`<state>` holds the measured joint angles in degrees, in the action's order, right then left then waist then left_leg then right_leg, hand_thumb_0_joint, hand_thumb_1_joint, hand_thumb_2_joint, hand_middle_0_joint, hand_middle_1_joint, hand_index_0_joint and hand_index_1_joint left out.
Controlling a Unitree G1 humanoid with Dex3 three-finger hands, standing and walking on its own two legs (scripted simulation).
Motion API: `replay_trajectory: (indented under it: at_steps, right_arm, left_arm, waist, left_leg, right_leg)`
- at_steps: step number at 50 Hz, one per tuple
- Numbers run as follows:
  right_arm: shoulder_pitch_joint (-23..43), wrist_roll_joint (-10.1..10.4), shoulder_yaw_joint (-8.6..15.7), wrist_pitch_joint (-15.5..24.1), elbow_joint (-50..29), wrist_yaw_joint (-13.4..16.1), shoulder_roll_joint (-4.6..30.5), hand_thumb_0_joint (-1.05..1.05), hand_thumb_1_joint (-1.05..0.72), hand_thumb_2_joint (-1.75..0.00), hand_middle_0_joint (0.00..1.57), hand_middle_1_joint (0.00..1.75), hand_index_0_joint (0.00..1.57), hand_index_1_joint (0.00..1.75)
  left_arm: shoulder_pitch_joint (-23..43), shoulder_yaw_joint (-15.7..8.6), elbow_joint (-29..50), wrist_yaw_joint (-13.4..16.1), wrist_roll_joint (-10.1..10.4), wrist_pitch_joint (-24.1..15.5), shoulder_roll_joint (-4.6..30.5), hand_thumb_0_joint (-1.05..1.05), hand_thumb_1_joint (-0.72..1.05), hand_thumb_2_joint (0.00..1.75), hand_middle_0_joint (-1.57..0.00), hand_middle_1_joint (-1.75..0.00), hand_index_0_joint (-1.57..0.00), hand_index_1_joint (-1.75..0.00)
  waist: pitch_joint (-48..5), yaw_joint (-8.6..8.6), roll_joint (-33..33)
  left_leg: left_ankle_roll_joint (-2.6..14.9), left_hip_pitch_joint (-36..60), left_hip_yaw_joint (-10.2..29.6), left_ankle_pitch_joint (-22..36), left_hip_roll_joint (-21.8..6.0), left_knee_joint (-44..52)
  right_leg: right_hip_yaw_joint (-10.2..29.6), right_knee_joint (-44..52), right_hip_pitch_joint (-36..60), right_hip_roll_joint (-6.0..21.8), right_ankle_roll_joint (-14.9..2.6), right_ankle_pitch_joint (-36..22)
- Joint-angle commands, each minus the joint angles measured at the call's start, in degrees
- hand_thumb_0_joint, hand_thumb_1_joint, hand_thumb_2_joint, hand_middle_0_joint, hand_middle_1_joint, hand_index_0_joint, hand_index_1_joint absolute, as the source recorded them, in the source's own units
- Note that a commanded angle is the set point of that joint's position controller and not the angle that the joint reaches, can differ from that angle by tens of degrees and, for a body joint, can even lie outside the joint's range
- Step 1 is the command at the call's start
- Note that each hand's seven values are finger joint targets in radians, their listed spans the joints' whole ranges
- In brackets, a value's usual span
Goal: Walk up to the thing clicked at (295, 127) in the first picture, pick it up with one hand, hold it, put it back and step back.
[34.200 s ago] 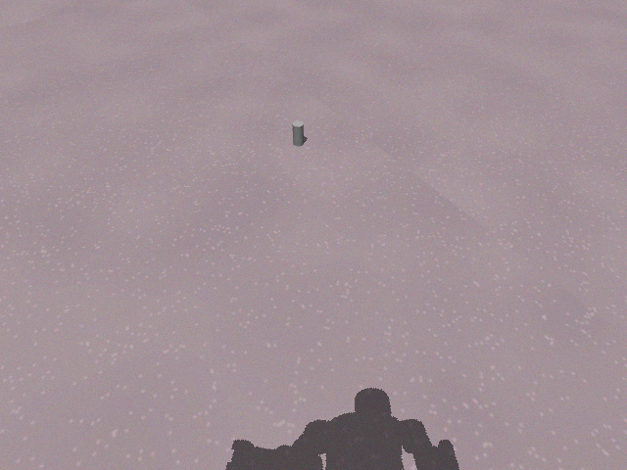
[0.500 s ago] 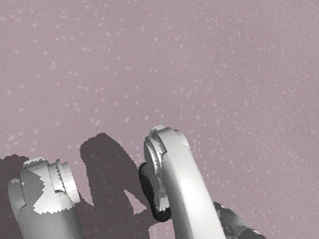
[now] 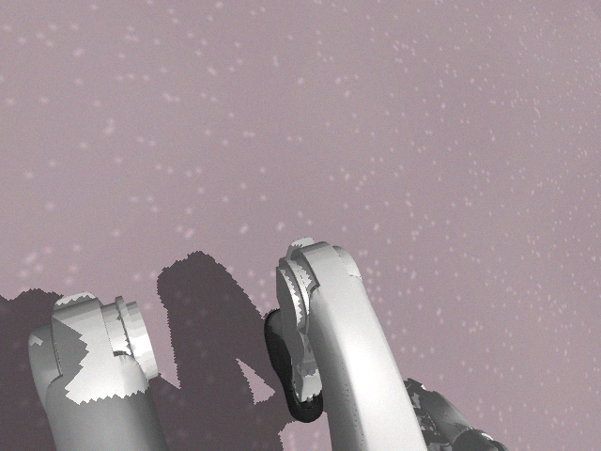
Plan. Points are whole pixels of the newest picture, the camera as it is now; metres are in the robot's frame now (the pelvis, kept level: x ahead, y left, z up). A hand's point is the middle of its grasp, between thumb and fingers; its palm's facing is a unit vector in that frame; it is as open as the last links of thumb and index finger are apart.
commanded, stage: withdraw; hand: left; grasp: from above
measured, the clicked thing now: out of the picture +0.46 +0.33 -0.25
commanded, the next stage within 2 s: home in 0.80 s
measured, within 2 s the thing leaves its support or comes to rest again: neither
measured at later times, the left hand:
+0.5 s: hand out of the picture +0.41 +0.35 -0.03, palm faces -0.55 -0.15 -0.82, open 14.0 cm
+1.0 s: hand out of the picture +0.47 +0.37 -0.09, palm faces -0.33 -0.07 -0.94, open 13.8 cm
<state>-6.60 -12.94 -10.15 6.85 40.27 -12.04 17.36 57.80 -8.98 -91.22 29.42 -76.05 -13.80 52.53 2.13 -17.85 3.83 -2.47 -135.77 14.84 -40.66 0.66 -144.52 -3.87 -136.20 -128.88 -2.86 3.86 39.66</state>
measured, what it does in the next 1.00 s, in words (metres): stands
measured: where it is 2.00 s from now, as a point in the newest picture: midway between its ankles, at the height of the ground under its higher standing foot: (224, 419)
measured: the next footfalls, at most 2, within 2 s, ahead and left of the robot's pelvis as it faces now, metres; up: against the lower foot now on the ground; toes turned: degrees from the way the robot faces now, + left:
none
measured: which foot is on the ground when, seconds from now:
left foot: down 0.00-1.00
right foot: down 0.00-1.00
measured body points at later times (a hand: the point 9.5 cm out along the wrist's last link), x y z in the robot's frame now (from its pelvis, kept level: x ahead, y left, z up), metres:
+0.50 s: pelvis -0.01 +0.00 +0.09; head +0.20 +0.07 +0.48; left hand +0.43 +0.35 +0.01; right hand +0.10 -0.27 -0.03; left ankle +0.06 +0.13 -0.27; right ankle +0.11 -0.14 -0.27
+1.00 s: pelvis -0.02 +0.00 +0.03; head +0.22 +0.09 +0.40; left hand +0.48 +0.37 -0.04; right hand +0.04 -0.26 -0.07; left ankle +0.06 +0.13 -0.27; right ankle +0.11 -0.14 -0.27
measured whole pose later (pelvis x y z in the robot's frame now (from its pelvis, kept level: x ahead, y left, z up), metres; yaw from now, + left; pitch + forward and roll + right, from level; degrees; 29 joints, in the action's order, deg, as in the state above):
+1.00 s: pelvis -0.02 +0.00 +0.03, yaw +4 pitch +35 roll -10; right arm -11.1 -7.7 -5.6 0.8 39.6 -6.5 14.4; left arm 63.3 -7.5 -83.2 19.6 -74.2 -8.8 49.8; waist -2.7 -16.2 -1.3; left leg -0.5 -135.2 9.2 -35.9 0.8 -135.5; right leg -0.3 -130.1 -128.6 -0.8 3.6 37.2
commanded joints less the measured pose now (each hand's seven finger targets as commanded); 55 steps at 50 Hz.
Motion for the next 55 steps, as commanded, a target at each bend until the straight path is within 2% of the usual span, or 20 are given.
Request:
replay_trajectory:
  at_steps: [1, 4, 7, 11, 15, 19, 22, 24, 26, 28, 33, 38, 42, 45, 46, 47, 50, 52, 53, 55]
  right_arm:
    - [-10.34, 1.02, 7.21, -0.19, -0.19, 0.49, 16.91, 0.0, -0.92, -0.91, 0.2, 0.3, 0.2, 0.3]
    - [-9.77, 2.89, 9.63, -1.41, -1.52, 0.34, 15.94, 0.0, -0.92, -0.91, 0.2, 0.3, 0.2, 0.3]
    - [-12.36, 4.86, 11.97, -3.22, -1.16, 0.39, 15.11, 0.0, -0.92, -0.91, 0.2, 0.3, 0.2, 0.3]
    - [-14.74, 6.63, 13.3, -6.04, -1.1, 1.47, 14.3, 0.0, -0.92, -0.91, 0.2, 0.3, 0.2, 0.3]
    - [-14.66, 8.27, 13.23, -8.17, -2.6, 3.37, 13.88, 0.0, -0.92, -0.91, 0.2, 0.3, 0.2, 0.3]
    - [-13.81, 9.14, 12.54, -9.63, -4.73, 5.65, 13.76, 0.0, -0.91, -0.91, 0.2, 0.3, 0.2, 0.3]
    - [-12.87, 9.07, 11.42, -9.89, -5.09, 7.01, 12.31, 0.0, -0.91, -0.91, 0.2, 0.3, 0.2, 0.3]
    - [-12.32, 8.59, 10.55, -9.68, -4.71, 7.53, 11.46, 0.0, -0.92, -0.91, 0.2, 0.3, 0.2, 0.3]
    - [-11.42, 8.09, 10.11, -9.43, -4.2, 7.63, 11.27, 0.0, -0.92, -0.91, 0.2, 0.3, 0.2, 0.3]
    - [-10.61, 7.19, 9.82, -9.35, -3.68, 7.49, 11.36, 0.0, -0.92, -0.91, 0.2, 0.3, 0.2, 0.3]
    - [-11.08, 5.37, 9.27, -8.9, -2.01, 6.77, 12.64, 0.0, -0.91, -0.9, 0.2, 0.3, 0.2, 0.3]
    - [-12.52, 4.11, 9.11, -7.41, -0.65, 6.98, 14.29, 0.0, -0.91, -0.9, 0.2, 0.3, 0.2, 0.3]
    - [-12.88, 3.82, 8.87, -5.91, -0.97, 6.86, 14.39, 0.0, -0.91, -0.9, 0.2, 0.3, 0.2, 0.3]
    - [-13.97, 4.59, 9.57, -5.09, -2.24, 6.65, 14.6, 0.0, -0.91, -0.9, 0.2, 0.3, 0.2, 0.3]
    - [-13.98, 4.88, 9.69, -5.12, -2.41, 6.58, 14.33, 0.0, -0.88, -0.89, 0.2, 0.3, 0.2, 0.3]
    - [-14.48, 5.35, 10.03, -5.14, -2.65, 6.43, 13.86, 0.0, -0.91, -0.9, 0.2, 0.3, 0.2, 0.3]
    - [-16.37, 6.39, 11.18, -6.07, -2.93, 6.09, 13.31, 0.0, -0.89, -0.89, 0.2, 0.3, 0.2, 0.3]
    - [-17.63, 7.22, 12.28, -7.11, -3.15, 5.96, 13.42, 0.0, -0.89, -0.9, 0.2, 0.3, 0.2, 0.3]
    - [-18.34, 7.5, 12.59, -7.55, -3.42, 5.83, 13.57, 0.0, -0.89, -0.9, 0.2, 0.3, 0.2, 0.3]
    - [-18.54, 8.43, 12.93, -8.51, -4.01, 5.84, 13.2, 0.0, -0.89, -0.9, 0.2, 0.3, 0.2, 0.3]
  left_arm:
    - [17.03, -3.59, 17.15, 2.45, 1.22, 1.34, 17.88, 0.0, -0.55, 0.99, -0.08, -1.01, -0.08, -1.01]
    - [14.91, -3.69, 26.1, -0.15, 3.63, 3.62, 16.28, 0.0, -0.56, 1.0, -0.09, -1.0, -0.08, -1.01]
    - [15.25, -0.76, 30.77, -5.13, 5.84, 6.54, 12.26, 0.0, -0.55, 1.0, -0.09, -0.98, -0.08, -0.99]
    - [15.19, 4.61, 28.09, -14.07, 9.31, 8.86, 4.8, 0.0, -0.57, 1.02, -0.08, -1.0, -0.07, -1.01]
    - [8.04, 9.33, 27.75, -23.4, 12.13, 9.25, -0.71, 0.0, -0.55, 1.01, -0.09, -1.0, -0.08, -1.01]
    - [6.45, 9.04, 30.44, -28.64, 15.2, 7.42, 0.05, 0.0, -0.53, 1.0, -0.11, -0.98, -0.09, -1.0]
    - [8.74, 7.18, 31.41, -28.69, 15.15, 3.54, 2.66, 0.0, -0.52, 0.99, -0.12, -0.97, -0.11, -0.99]
    - [9.75, 6.21, 30.18, -27.3, 13.74, -0.02, 3.67, 0.0, -0.55, 1.0, -0.11, -0.98, -0.09, -0.99]
    - [13.27, 4.61, 30.38, -24.44, 11.33, -3.74, 6.05, 0.0, -0.53, 0.99, -0.12, -0.96, -0.11, -0.97]
    - [16.75, 4.86, 28.97, -20.21, 8.54, -5.92, 5.95, 0.0, -0.53, 0.99, -0.12, -0.95, -0.1, -0.97]
    - [23.25, 6.04, 20.7, -9.64, 2.64, -5.79, 4.59, 0.0, -0.55, 1.0, -0.07, -1.0, -0.07, -1.01]
    - [30.38, 3.09, 14.44, -3.55, -0.89, -1.67, 10.77, 0.0, -0.55, 1.0, -0.08, -1.0, -0.08, -1.0]
    - [31.23, 0.84, 11.54, -2.78, -0.98, 1.91, 14.63, 0.0, -0.52, 0.98, -0.1, -0.99, -0.1, -0.98]
    - [28.98, -0.9, 16.33, -4.69, 0.74, 4.13, 16.03, 0.0, -0.49, 0.95, -0.11, -0.99, -0.12, -0.98]
    - [27.64, -0.64, 17.35, -5.72, 1.49, 4.77, 16.11, 0.0, -0.41, 0.87, -0.19, -0.91, -0.2, -0.9]
    - [24.08, -0.04, 16.54, -7.25, 2.64, 5.56, 14.29, 0.0, -0.48, 0.95, -0.12, -0.97, -0.13, -0.96]
    - [20.8, 0.28, 21.57, -12.49, 6.04, 7.18, 12.92, 0.0, -0.28, 0.85, -0.23, -0.73, -0.21, -0.72]
    - [17.48, -0.19, 26.96, -16.19, 9.08, 7.74, 12.24, 0.0, -0.23, 0.77, -0.21, -0.57, -0.19, -0.57]
    - [11.68, 0.43, 25.04, -18.17, 10.21, 8.36, 9.62, 0.0, -0.15, 0.77, -0.21, -0.51, -0.19, -0.53]
    - [7.16, 0.74, 32.04, -21.58, 14.15, 8.84, 7.31, 0.0, 0.01, 0.66, -0.17, -0.37, -0.16, -0.38]
  waist:
    - [-44.36, 2.29, -34.69]
    - [-51.51, 5.51, -37.41]
    - [-53.19, 5.3, -33.75]
    - [-44.64, 3.43, -23.48]
    - [-38.9, 4.55, -15.89]
    - [-36.11, 4.92, -9.54]
    - [-36.93, 5.75, -8.55]
    - [-36.34, 5.62, -8.77]
    - [-38.91, 6.16, -12.93]
    - [-39.82, 5.12, -17.8]
    - [-39.5, 2.62, -23.89]
    - [-43.05, 1.46, -26.34]
    - [-46.07, 1.87, -27.41]
    - [-51.34, 3.09, -29.79]
    - [-52.35, 3.6, -30.46]
    - [-52.23, 3.95, -28.52]
    - [-53.21, 4.48, -26.05]
    - [-53.99, 6.22, -26.62]
    - [-50.86, 6.21, -24.4]
    - [-50.07, 7.68, -22.74]
  left_leg:
    - [1.72, 36.74, -9.85, 15.46, -1.06, 17.23]
    - [1.68, 40.13, -10.95, 15.53, -0.92, 20.25]
    - [2.57, 40.59, -12.13, 15.4, -0.82, 22.37]
    - [3.62, 36.05, -10.8, 11.42, -0.78, 25.61]
    - [4.15, 34.54, -10.19, 9.41, -0.39, 29.44]
    - [4.75, 33.3, -9.85, 8.6, -0.05, 31.1]
    - [5.08, 31.12, -11.44, 8.67, 0.26, 29.81]
    - [4.98, 30.07, -12.29, 8.65, 0.31, 28.18]
    - [4.18, 33.02, -12.2, 9.43, 0.25, 28.17]
    - [3.62, 35.77, -11.84, 8.44, -0.05, 28.43]
    - [2.84, 38.03, -11.81, 5.76, 0.22, 28.44]
    - [2.91, 38.42, -11.93, 5.21, 0.41, 26.97]
    - [3.23, 38.44, -12.38, 5.75, 0.39, 25.42]
    - [3.16, 41.09, -12.19, 8.03, 0.47, 25.76]
    - [3.15, 41.27, -12.36, 8.74, 0.32, 26.02]
    - [3.27, 41.21, -12.47, 9.59, 0.36, 26.08]
    - [3.48, 41.06, -12.2, 12.32, 0.36, 27.36]
    - [3.28, 42.3, -11.71, 13.3, 0.25, 29.62]
    - [3.06, 42.97, -10.67, 13.65, 0.14, 30.82]
    - [3.2, 43.88, -11.05, 15.34, 0.15, 32.37]
  right_leg:
    - [-8.17, 10.01, 17.54, -0.73, -5.64, -17.2]
    - [-6.69, 11.47, 18.47, -0.4, -6.06, -17.07]
    - [-5.14, 15.91, 21.43, -0.41, -5.89, -17.54]
    - [-4.52, 19.99, 20.18, -0.29, -5.7, -13.76]
    - [-3.82, 23.82, 23.39, 0.37, -5.92, -11.13]
    - [-2.75, 26.9, 25.8, 0.99, -6.32, -9.53]
    - [-1.62, 27.4, 27.26, 1.21, -6.07, -9.2]
    - [-1.21, 27.13, 26.85, 1.26, -5.82, -9.21]
    - [-1.36, 25.03, 24.52, 1.33, -6.12, -9.67]
    - [-2.25, 23.09, 21.38, 1.08, -6.08, -9.36]
    - [-4.28, 21.28, 15.62, 1.15, -6.35, -7.39]
    - [-4.86, 19.64, 13.89, 1.57, -5.92, -7.51]
    - [-4.41, 18.55, 13.99, 1.61, -5.99, -8.07]
    - [-4.25, 18.03, 16.71, 1.93, -5.99, -10.24]
    - [-4.1, 18.43, 17.88, 1.73, -6.16, -10.75]
    - [-4.02, 18.87, 19.01, 1.58, -6.15, -11.33]
    - [-3.84, 20.27, 21.89, 1.42, -5.9, -13.47]
    - [-3.79, 20.93, 23.17, 1.6, -5.94, -13.65]
    - [-4.01, 21.28, 22.08, 1.81, -5.94, -13.35]
    - [-3.39, 23.99, 25.34, 1.69, -5.88, -14.35]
